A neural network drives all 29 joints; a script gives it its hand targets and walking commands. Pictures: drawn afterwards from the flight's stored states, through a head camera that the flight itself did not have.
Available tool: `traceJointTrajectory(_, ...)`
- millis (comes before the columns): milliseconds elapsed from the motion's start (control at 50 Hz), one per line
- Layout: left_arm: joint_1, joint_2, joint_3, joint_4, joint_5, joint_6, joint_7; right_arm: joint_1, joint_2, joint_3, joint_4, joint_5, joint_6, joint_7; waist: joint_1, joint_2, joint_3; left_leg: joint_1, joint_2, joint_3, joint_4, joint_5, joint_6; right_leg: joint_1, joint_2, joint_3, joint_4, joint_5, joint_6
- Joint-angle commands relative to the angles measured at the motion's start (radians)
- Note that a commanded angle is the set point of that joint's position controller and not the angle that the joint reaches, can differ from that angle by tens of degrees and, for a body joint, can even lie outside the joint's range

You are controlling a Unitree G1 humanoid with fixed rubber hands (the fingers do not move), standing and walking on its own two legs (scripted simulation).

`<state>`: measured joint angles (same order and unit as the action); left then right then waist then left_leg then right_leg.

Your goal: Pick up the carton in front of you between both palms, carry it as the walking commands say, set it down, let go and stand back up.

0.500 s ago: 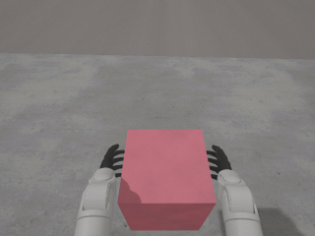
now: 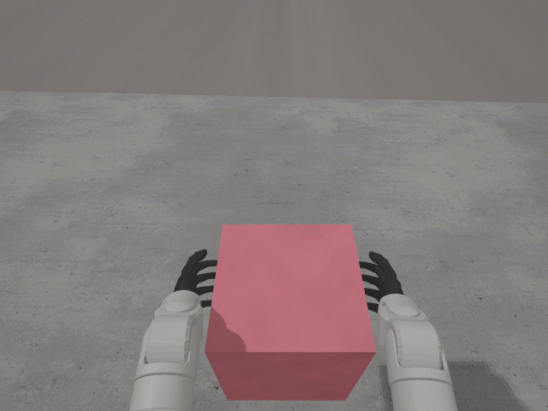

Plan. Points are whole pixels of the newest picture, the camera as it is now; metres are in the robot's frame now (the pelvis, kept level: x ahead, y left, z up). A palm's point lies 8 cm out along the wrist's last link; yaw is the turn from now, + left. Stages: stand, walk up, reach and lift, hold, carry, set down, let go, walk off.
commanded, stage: carry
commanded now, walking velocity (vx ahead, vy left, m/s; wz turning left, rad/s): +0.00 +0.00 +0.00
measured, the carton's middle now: (286, 316) +0.31 +0.00 -0.05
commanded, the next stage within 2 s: hold in 0.24 s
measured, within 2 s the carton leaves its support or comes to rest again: neither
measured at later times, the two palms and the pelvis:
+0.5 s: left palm (206, 302) +0.28 +0.12 +0.04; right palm (417, 327) +0.24 -0.18 +0.04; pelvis -0.01 +0.00 +0.01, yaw -6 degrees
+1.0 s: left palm (193, 283) +0.31 +0.15 +0.04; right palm (393, 316) +0.26 -0.15 +0.04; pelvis -0.02 +0.05 +0.00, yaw -11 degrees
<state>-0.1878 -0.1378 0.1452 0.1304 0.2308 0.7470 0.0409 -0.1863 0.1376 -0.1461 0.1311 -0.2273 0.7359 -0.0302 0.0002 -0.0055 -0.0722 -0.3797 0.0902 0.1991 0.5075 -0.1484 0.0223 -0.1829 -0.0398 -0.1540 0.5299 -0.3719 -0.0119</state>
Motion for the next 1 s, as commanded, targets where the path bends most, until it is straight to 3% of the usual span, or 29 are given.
traceJointTrajectory(0, -0.434, -0.892, -0.559, -0.081, -0.259, -0.046, -0.239, -0.421, 0.895, 0.551, -0.067, 0.251, -0.036, 0.230, 0.000, 0.006, -0.243, 0.205, 0.089, -0.109, -0.034, 0.193, 0.003, -0.039, -0.112, 0.094, -0.101, 0.227, -0.014)
traceJointTrajectory(220, -0.436, -0.896, -0.558, -0.076, -0.259, -0.046, -0.241, -0.425, 0.899, 0.551, -0.063, 0.251, -0.036, 0.232, 0.000, 0.005, -0.245, 0.201, 0.089, -0.106, -0.031, 0.192, 0.001, -0.044, -0.112, 0.095, -0.097, 0.236, -0.017)
traceJointTrajectory(240, -0.322, -0.903, -0.534, -0.111, -0.250, -0.048, -0.241, -0.343, 0.923, 0.519, -0.029, 0.236, -0.053, 0.235, 0.010, -0.128, -0.131, 0.555, -0.206, -0.249, -0.036, 0.353, 0.025, -0.161, 0.063, 0.289, -0.198, 0.529, -0.027)
traceJointTrajectory(280, -0.380, -0.854, -0.555, -0.150, -0.246, -0.069, -0.228, -0.332, 0.874, 0.476, -0.037, 0.192, -0.089, 0.213, -0.015, -0.060, -0.162, 0.565, -0.173, -0.273, -0.069, 0.414, 0.004, -0.070, 0.085, 0.286, -0.185, 0.548, -0.015)
traceJointTrajectory(320, -0.377, -0.830, -0.560, -0.135, -0.240, -0.075, -0.230, -0.325, 0.861, 0.466, -0.028, 0.192, -0.101, 0.199, -0.027, -0.064, -0.162, 0.581, -0.175, -0.265, -0.073, 0.451, -0.010, -0.039, 0.096, 0.287, -0.230, 0.497, -0.010)
traceJointTrajectory(340, -0.387, -0.835, -0.554, -0.135, -0.240, -0.081, -0.230, -0.356, 0.855, 0.476, -0.022, 0.187, -0.108, 0.200, -0.010, -0.047, -0.151, 0.561, -0.187, -0.259, -0.082, 0.389, -0.015, -0.022, 0.095, 0.289, -0.229, 0.500, -0.009)
traceJointTrajectory(380, -0.399, -0.849, -0.566, -0.130, -0.244, -0.086, -0.231, -0.375, 0.866, 0.483, -0.018, 0.195, -0.113, 0.206, -0.013, -0.020, -0.165, 0.520, -0.196, -0.258, -0.096, 0.360, -0.021, 0.038, 0.098, 0.286, -0.220, 0.525, -0.002)
traceJointTrajectory(440, -0.404, -0.870, -0.555, -0.097, -0.225, -0.086, -0.234, -0.442, 0.892, 0.515, -0.014, 0.221, -0.111, 0.226, 0.008, -0.031, -0.158, 0.526, -0.213, -0.251, -0.108, 0.251, -0.021, -0.004, 0.095, 0.276, -0.233, 0.417, 0.011)
traceJointTrajectory(520, -0.408, -0.904, -0.518, -0.026, -0.198, -0.083, -0.239, -0.495, 0.914, 0.522, 0.024, 0.238, -0.110, 0.259, 0.035, -0.027, -0.112, 0.556, -0.202, -0.253, -0.120, 0.163, -0.012, -0.105, 0.093, 0.272, -0.252, 0.256, -0.001)
traceJointTrajectory(780, -0.551, -0.980, -0.516, 0.057, -0.216, -0.073, -0.292, -0.572, 0.950, 0.424, 0.136, 0.192, -0.123, 0.295, -0.007, 0.009, -0.118, 0.634, -0.161, -0.279, -0.153, 0.003, -0.044, -0.219, 0.112, 0.258, -0.271, 0.049, -0.041)
traceJointTrajectory(880, -0.656, -1.018, -0.403, 0.198, -0.179, -0.087, -0.286, -0.721, 0.905, 0.320, 0.269, 0.132, -0.159, 0.331, 0.007, 0.031, -0.092, 0.581, -0.138, -0.306, -0.167, -0.171, -0.052, -0.244, 0.120, 0.244, -0.214, -0.037, -0.048)
traceJointTrajectory(980, -0.773, -0.957, -0.170, 0.416, -0.073, -0.138, -0.261, -0.860, 0.827, 0.105, 0.481, -0.004, -0.230, 0.332, 0.021, 0.031, -0.051, 0.497, -0.128, -0.333, -0.132, -0.272, -0.048, -0.326, 0.125, 0.243, -0.121, -0.064, -0.053)
